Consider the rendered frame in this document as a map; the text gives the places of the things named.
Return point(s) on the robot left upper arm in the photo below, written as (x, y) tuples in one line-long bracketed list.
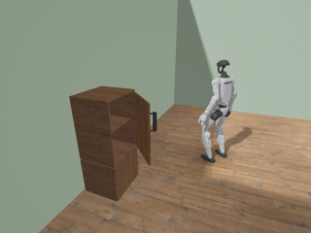
[(215, 84)]

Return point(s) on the humanoid robot torso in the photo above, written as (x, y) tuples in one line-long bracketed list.
[(225, 91)]

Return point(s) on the cupboard door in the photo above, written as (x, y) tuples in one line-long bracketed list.
[(142, 111)]

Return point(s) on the right robot forearm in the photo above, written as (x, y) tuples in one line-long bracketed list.
[(230, 102)]

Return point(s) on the left robot forearm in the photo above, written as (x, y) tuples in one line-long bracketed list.
[(210, 106)]

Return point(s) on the handle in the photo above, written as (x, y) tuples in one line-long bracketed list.
[(154, 121)]

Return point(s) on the robot right foot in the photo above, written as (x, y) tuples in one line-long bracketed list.
[(222, 154)]

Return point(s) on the robot right upper arm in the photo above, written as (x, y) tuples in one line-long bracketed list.
[(233, 89)]

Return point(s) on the left robot hand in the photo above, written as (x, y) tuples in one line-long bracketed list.
[(203, 118)]

